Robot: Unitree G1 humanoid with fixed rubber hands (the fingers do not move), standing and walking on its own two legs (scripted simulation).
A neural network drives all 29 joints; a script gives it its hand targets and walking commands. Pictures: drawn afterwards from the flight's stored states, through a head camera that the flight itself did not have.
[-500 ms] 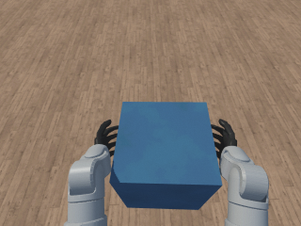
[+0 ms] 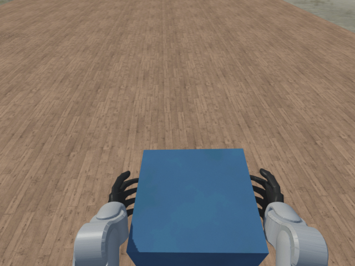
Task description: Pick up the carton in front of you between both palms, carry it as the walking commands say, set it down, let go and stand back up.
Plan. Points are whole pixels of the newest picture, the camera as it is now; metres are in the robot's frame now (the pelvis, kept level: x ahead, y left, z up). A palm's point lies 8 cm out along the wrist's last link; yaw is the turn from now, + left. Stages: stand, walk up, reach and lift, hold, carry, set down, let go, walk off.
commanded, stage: carry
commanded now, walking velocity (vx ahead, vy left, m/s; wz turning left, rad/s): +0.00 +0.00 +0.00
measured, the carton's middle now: (193, 220) +0.23 +0.00 +0.02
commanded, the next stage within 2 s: none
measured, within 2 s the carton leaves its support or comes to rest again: neither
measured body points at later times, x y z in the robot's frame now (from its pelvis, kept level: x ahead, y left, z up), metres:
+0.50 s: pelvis +0.19 +0.00 +0.01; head +0.17 +0.00 +0.46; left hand +0.44 +0.13 +0.09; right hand +0.42 -0.17 +0.10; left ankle +0.18 +0.11 -0.72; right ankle +0.05 -0.09 -0.72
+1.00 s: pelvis +0.24 -0.04 +0.01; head +0.22 -0.05 +0.46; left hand +0.49 +0.09 +0.08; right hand +0.47 -0.21 +0.09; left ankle +0.22 +0.10 -0.72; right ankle +0.11 -0.10 -0.72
